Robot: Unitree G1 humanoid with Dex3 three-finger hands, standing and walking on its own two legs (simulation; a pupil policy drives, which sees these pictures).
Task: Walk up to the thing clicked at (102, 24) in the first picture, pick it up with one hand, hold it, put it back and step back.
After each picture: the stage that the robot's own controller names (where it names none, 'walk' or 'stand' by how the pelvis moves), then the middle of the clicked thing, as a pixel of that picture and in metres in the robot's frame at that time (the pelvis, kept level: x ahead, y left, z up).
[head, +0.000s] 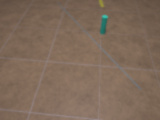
stand; (103, 25) +1.68 -0.26 -0.66
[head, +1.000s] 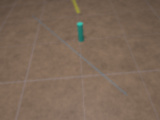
walk; (80, 32) +1.56 +0.13 -0.63
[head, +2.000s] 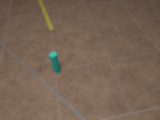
walk; (55, 63) +0.99 +0.33 -0.65
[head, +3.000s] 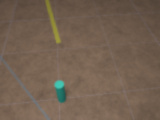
walk; (60, 92) +0.63 +0.19 -0.62
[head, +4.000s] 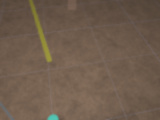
stand; out of the picture +0.39 +0.20 -0.63
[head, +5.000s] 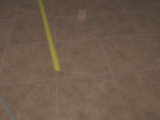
stand; out of the picture +0.36 +0.16 -0.65
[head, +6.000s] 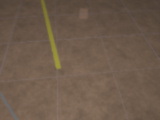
stand; out of the picture +0.38 +0.16 -0.66
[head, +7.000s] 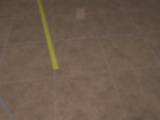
stand; out of the picture +0.37 +0.18 -0.66
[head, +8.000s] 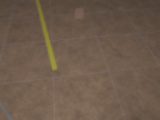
stand; out of the picture +0.36 +0.18 -0.66
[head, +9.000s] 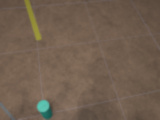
go down; (45, 110) +0.38 +0.20 -0.58
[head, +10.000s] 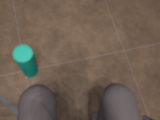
go down; (27, 63) +0.44 +0.22 -0.26
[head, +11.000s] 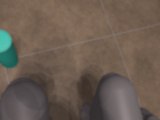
close in; (5, 52) +0.43 +0.24 -0.21
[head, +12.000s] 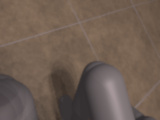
close; out of the picture +0.42 +0.27 -0.16
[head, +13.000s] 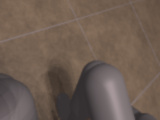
lift; out of the picture +0.41 +0.28 -0.16
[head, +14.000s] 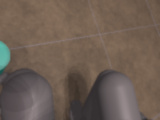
lift; out of the picture +0.34 +0.25 -0.13
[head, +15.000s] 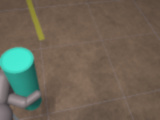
lift; (26, 84) +0.32 +0.18 +0.05
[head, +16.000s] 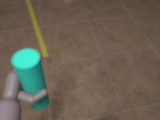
hold; (34, 84) +0.33 +0.16 +0.04
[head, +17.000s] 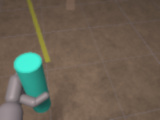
hold; (36, 87) +0.32 +0.16 +0.04
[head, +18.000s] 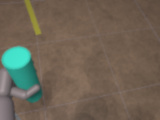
crouch; (26, 79) +0.35 +0.18 -0.01
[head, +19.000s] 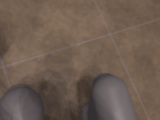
lower; out of the picture +0.49 +0.26 -0.05
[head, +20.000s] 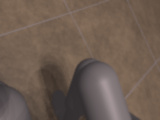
lower; out of the picture +0.45 +0.29 -0.16
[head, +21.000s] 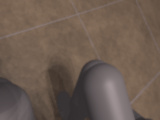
lower; out of the picture +0.43 +0.28 -0.16
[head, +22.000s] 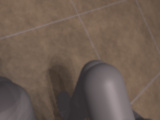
lower; out of the picture +0.42 +0.28 -0.16
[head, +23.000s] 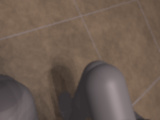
lower; out of the picture +0.42 +0.28 -0.16
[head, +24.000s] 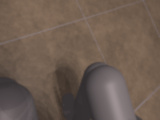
open; out of the picture +0.42 +0.25 -0.17
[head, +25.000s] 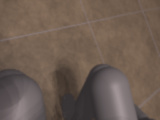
stand; out of the picture +0.42 +0.25 -0.17
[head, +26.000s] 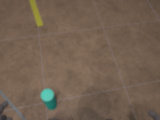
stand; (49, 100) +0.40 +0.18 -0.49
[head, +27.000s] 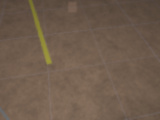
stand; out of the picture +0.37 +0.17 -0.60
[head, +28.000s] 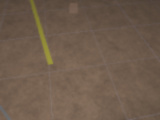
stand; out of the picture +0.38 +0.17 -0.60
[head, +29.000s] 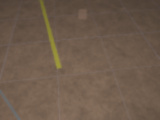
stand; out of the picture +0.38 +0.15 -0.65
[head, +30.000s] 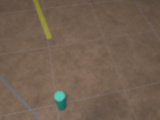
walk; (60, 101) +0.45 +0.13 -0.63
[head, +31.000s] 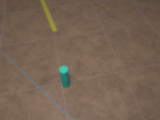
walk; (65, 77) +0.72 +0.16 -0.63
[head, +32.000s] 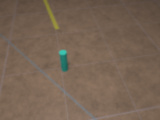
stand; (63, 61) +1.03 +0.21 -0.63
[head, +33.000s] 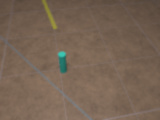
stand; (62, 63) +1.00 +0.19 -0.65
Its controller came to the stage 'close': yes
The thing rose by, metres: 0.68
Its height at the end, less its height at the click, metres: +0.00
